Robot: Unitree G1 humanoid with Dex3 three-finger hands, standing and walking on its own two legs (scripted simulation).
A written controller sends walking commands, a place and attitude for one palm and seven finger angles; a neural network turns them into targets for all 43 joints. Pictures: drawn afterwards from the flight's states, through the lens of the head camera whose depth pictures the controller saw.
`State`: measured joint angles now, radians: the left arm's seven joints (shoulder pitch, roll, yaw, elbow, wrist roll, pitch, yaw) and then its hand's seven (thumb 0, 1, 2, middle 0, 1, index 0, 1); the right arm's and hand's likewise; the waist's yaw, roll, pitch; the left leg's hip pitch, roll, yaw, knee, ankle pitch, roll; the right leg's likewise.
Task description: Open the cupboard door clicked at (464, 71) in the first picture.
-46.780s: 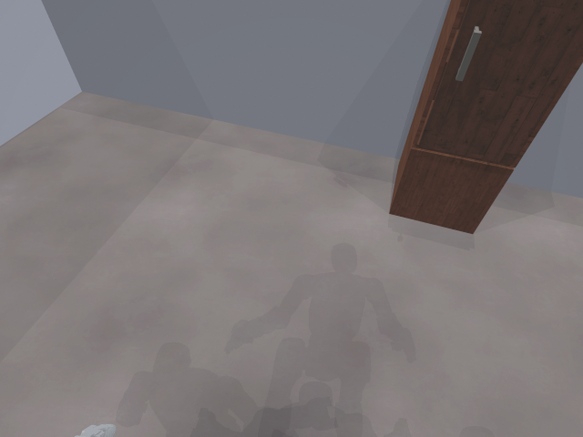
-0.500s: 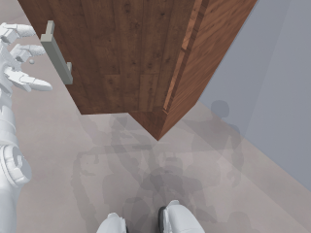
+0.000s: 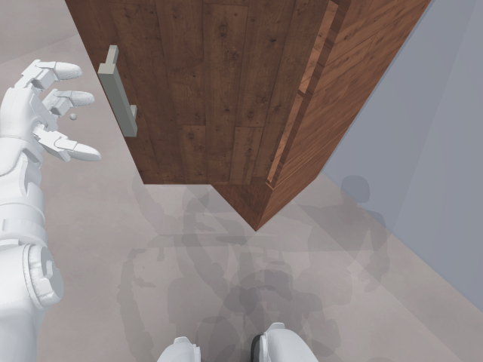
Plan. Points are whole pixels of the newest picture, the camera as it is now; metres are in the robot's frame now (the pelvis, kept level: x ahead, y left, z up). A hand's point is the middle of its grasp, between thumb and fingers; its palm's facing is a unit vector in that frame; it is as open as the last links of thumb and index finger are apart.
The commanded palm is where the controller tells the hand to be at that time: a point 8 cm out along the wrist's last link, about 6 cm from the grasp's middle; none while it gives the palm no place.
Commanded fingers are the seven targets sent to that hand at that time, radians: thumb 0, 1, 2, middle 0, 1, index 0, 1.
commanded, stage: move the hooked fingers beside the handle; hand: left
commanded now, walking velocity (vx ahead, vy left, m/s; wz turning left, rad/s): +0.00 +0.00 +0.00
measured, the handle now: (122, 94) +0.53 +0.18 +0.08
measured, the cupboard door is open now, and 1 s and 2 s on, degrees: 50 49 49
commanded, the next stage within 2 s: slide the fingers in behind the handle in 0.16 s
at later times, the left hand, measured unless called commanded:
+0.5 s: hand (89, 111) +0.49 +0.22 +0.09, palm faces -0.03 -1.00 +0.01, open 13.9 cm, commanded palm +0.47 +0.26 +0.08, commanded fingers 0.00 -0.50 0.30 -0.30 -1.20 -0.30 -1.20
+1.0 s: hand (110, 113) +0.49 +0.19 +0.08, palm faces -0.02 -1.00 +0.03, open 13.9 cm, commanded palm +0.47 +0.23 +0.08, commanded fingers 0.00 -0.50 0.30 -0.30 -1.20 -0.30 -1.20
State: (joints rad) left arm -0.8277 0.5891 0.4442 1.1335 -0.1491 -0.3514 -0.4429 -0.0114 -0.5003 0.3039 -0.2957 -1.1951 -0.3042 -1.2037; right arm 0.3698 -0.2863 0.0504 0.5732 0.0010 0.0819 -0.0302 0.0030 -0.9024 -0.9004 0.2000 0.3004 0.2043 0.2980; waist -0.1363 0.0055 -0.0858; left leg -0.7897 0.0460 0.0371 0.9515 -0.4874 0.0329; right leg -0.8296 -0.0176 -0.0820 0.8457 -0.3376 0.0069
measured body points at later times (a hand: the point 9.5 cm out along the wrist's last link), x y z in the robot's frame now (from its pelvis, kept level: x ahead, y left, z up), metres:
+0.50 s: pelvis -0.01 +0.00 +0.00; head +0.12 +0.02 +0.43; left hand +0.48 +0.27 +0.09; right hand -0.02 -0.27 -0.11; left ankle -0.02 +0.09 -0.69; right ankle +0.03 -0.13 -0.69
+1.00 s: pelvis +0.00 +0.00 +0.00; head +0.12 +0.02 +0.43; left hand +0.49 +0.25 +0.08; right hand +0.02 -0.27 -0.11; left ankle -0.02 +0.09 -0.69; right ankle +0.03 -0.13 -0.69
